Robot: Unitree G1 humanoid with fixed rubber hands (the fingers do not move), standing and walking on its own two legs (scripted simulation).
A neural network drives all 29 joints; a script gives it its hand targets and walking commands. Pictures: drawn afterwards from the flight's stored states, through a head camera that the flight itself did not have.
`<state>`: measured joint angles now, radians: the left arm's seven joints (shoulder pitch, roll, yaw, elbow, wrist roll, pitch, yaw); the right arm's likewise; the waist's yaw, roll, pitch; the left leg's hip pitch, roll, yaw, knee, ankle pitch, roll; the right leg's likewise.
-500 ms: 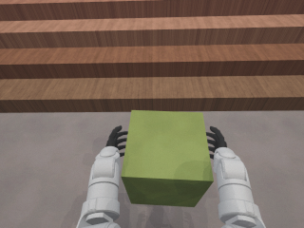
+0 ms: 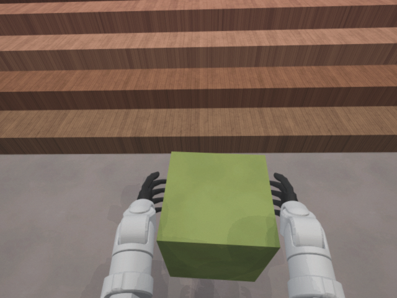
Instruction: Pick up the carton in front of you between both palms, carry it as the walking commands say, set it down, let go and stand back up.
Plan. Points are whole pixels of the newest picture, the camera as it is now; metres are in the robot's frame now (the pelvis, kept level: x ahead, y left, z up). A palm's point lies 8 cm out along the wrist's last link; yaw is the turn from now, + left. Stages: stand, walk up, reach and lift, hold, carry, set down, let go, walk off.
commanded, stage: reach and lift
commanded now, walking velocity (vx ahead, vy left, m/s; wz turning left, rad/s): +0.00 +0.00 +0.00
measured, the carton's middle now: (214, 219) +0.30 +0.00 -0.05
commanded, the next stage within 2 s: hold in 0.12 s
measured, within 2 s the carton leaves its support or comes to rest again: neither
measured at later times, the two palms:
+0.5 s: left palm (143, 209) +0.27 +0.15 +0.04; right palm (292, 211) +0.27 -0.15 +0.04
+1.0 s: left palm (144, 205) +0.28 +0.15 +0.05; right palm (292, 208) +0.28 -0.15 +0.05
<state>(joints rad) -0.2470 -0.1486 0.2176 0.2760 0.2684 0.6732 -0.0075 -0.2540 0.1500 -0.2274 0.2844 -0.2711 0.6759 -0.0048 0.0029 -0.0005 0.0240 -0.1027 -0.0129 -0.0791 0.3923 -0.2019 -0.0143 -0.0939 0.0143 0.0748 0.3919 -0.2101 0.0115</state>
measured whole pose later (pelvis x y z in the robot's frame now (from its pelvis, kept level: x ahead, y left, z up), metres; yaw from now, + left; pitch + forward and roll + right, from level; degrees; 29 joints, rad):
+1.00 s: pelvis -0.01 +0.00 +0.00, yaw +0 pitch -7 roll +0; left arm -0.25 -0.15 0.20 0.20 0.27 0.76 -0.01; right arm -0.25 0.15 -0.21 0.21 -0.27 0.76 0.00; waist 0.00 0.00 0.04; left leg -0.06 -0.01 -0.08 0.37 -0.19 -0.02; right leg -0.05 0.01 0.08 0.37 -0.19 0.01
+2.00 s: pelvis +0.39 -0.02 -0.01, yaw +0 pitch +5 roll +2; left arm -0.14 -0.13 0.11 -0.37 0.09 1.21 0.09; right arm -0.14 0.13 -0.10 -0.36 -0.11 1.22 -0.09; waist 0.04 -0.01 -0.10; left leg -0.60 0.05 0.19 0.58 -0.11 0.03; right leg 0.07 -0.03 -0.16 0.24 -0.39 -0.02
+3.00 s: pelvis +1.03 -0.03 -0.02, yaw -3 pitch +8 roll +0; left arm -0.84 -0.07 0.31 -0.05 0.08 1.30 0.15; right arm -0.88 0.01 -0.35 -0.05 -0.08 1.34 -0.13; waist 0.08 0.00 0.05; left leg -0.86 0.04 0.05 1.40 -0.45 0.10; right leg -0.20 0.01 -0.13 0.50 -0.43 -0.06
